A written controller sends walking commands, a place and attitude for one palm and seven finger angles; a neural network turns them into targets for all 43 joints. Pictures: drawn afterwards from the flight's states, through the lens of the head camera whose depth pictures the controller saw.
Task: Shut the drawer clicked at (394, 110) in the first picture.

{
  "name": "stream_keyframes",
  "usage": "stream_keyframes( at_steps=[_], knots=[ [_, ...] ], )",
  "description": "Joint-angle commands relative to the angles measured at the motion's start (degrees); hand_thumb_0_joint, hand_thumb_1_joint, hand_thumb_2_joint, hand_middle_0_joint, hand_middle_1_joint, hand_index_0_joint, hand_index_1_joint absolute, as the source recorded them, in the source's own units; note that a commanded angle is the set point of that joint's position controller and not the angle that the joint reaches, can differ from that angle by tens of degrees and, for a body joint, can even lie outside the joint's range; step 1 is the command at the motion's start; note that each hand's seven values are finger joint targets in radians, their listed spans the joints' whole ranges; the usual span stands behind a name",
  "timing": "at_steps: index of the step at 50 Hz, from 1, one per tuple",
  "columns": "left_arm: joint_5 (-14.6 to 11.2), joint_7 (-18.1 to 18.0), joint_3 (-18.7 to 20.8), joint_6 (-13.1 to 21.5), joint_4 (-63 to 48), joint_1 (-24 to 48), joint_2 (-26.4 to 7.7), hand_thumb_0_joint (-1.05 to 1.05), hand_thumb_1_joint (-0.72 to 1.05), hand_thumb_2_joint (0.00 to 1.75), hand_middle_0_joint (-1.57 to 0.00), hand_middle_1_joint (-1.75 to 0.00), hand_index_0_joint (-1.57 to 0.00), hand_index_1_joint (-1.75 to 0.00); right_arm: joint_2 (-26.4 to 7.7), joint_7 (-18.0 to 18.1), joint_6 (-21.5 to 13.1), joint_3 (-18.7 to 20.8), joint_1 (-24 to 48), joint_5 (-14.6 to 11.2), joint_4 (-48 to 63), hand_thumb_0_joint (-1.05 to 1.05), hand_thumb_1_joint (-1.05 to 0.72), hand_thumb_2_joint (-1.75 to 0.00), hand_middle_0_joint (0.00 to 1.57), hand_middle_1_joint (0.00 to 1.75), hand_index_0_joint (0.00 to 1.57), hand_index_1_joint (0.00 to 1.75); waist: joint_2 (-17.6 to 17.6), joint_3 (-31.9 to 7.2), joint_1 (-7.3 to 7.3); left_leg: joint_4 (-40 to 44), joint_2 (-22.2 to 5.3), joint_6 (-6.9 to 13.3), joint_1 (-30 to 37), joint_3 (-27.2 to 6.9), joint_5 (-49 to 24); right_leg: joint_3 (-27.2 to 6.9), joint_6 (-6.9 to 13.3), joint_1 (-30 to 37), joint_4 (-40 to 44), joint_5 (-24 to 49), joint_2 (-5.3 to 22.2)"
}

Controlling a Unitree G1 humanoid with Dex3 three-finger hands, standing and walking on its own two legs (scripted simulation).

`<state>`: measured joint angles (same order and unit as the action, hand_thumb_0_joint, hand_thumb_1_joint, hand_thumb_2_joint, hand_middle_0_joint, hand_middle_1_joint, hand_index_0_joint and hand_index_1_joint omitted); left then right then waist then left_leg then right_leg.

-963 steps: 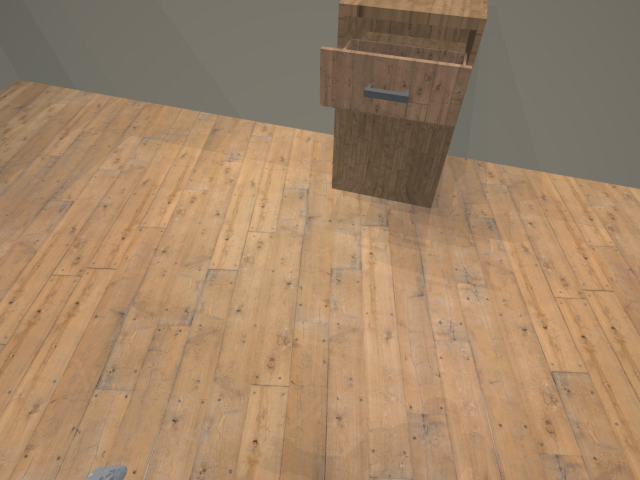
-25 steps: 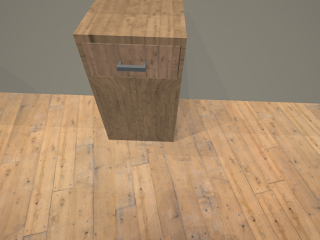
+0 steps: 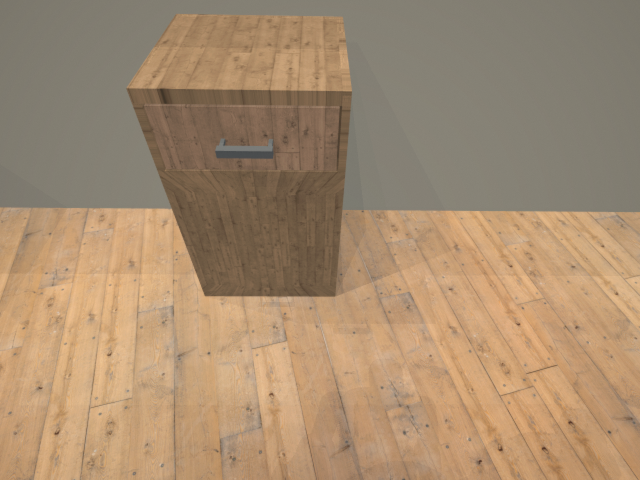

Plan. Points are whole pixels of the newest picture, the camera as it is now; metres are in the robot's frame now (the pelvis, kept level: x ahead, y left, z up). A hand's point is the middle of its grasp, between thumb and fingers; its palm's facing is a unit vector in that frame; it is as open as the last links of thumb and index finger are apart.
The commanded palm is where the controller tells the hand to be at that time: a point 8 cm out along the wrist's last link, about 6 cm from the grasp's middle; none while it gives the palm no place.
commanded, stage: let the arm hang, fingers relaxed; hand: left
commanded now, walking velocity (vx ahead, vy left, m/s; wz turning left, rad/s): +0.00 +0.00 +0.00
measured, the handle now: (245, 147) +0.83 +0.21 -0.08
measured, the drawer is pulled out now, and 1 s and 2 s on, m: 0.00 0.00 0.00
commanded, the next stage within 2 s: look to check the result in 0.04 s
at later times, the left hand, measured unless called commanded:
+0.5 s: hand out of the picture -0.01 +0.15 -0.18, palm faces +0.05 -0.98 -0.18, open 7.4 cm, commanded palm none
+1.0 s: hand out of the picture +0.02 +0.15 -0.17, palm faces +0.04 -0.98 -0.20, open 7.4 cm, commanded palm none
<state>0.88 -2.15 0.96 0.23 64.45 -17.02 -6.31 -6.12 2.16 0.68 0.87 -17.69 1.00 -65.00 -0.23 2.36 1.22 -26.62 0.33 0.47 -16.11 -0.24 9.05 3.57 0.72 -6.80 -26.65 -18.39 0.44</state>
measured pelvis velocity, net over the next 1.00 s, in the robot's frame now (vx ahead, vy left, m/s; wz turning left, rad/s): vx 0.03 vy -0.02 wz -0.01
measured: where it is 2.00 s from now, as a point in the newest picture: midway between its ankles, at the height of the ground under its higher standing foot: outside the picture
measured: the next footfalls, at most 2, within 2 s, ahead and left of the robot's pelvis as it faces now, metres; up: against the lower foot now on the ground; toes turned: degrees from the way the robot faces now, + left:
none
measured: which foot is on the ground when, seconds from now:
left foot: down 0.00-1.00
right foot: down 0.00-1.00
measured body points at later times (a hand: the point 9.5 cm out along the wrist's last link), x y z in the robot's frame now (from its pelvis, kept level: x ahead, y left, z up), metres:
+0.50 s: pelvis +0.02 -0.01 +0.00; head +0.04 -0.02 +0.45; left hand -0.01 +0.20 -0.16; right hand +0.01 -0.23 -0.16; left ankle +0.06 +0.11 -0.74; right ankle -0.04 -0.11 -0.74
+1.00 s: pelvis +0.03 -0.02 +0.00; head +0.05 -0.02 +0.45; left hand +0.02 +0.20 -0.16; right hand +0.02 -0.23 -0.16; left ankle +0.06 +0.11 -0.74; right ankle -0.04 -0.11 -0.74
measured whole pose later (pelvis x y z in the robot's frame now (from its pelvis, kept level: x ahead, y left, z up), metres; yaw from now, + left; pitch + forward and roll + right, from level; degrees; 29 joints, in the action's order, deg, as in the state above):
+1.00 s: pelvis +0.03 -0.02 +0.00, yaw +0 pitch -2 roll +0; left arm 0.6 -2.5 1.2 0.6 64.7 -17.3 -7.5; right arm -7.5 2.7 0.4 0.5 -15.3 0.7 -65.7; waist -0.2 3.5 0.6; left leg -25.7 -0.8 -0.9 -12.7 -0.2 11.3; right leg 3.4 1.8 -2.4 -23.1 -19.1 -0.8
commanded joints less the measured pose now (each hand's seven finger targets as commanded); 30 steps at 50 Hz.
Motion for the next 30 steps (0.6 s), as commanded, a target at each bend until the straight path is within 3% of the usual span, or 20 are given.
stream_keyframes(
  at_steps=[1, 13, 17, 20, 30],
  knots=[
    [-0.4, -0.3, 1.0, 0.3, -0.5, -6.2, -5.4, 0.00, 0.90, 0.90, -0.20, -0.30, -0.20, -0.30, -4.7, 0.3, -0.7, 1.1, -3.7, 0.1, 1.0, 0.00, -0.90, -0.90, 0.20, 0.30, 0.20, 0.30, -0.1, 3.2, -0.95, 3.6, -4.5, 1.6, 3.7, -4.0, -4.7, -4.1, 2.4, -6.1, 7.4, 4.4, 4.8],
    [-0.5, -0.4, 0.9, 0.2, -0.5, -5.9, -5.9, 0.00, 0.90, 0.90, -0.20, -0.30, -0.20, -0.30, -5.1, 0.3, -0.5, 1.0, -3.0, -0.1, 0.7, 0.00, -0.90, -0.90, 0.20, 0.30, 0.20, 0.30, 0.2, 3.5, -0.72, 3.0, -5.0, 1.6, 5.2, -3.7, -6.2, -4.1, 2.3, -5.7, 8.0, 5.7, 4.9],
    [-0.4, -0.5, 0.9, 0.4, -0.5, -6.4, -6.1, 0.00, 0.90, 0.90, -0.20, -0.30, -0.20, -0.30, -5.7, 0.4, -0.7, 1.0, -2.4, -0.2, 0.9, 0.00, -0.90, -0.90, 0.20, 0.30, 0.20, 0.30, 1.2, 2.0, -0.84, 2.2, -5.1, 1.6, 6.3, -3.4, -9.1, -4.2, 2.1, -4.4, 7.7, 10.1, 5.0],
    [-0.5, -0.5, 0.9, 0.3, -0.3, -6.0, -6.1, 0.00, 0.90, 0.90, -0.20, -0.30, -0.20, -0.30, -5.7, 0.5, -0.7, 0.8, -2.1, -0.2, 0.6, 0.00, -0.90, -0.90, 0.20, 0.30, 0.20, 0.30, -0.1, 2.9, -0.80, 2.6, -5.1, 1.5, 6.2, -3.3, -9.0, -4.1, 2.0, -4.3, 7.7, 10.0, 5.0],
    [-0.5, -0.5, 0.9, 0.5, -0.2, -5.9, -6.4, 0.00, 0.90, 0.90, -0.20, -0.30, -0.20, -0.30, -6.0, 0.6, -0.7, 0.8, -1.1, -0.2, 0.7, 0.00, -0.90, -0.90, 0.20, 0.30, 0.20, 0.30, 0.2, 3.2, -0.92, 2.5, -5.1, 1.4, 6.6, -2.9, -9.9, -4.3, 1.8, -3.5, 8.4, 13.0, 5.2]
  ],
)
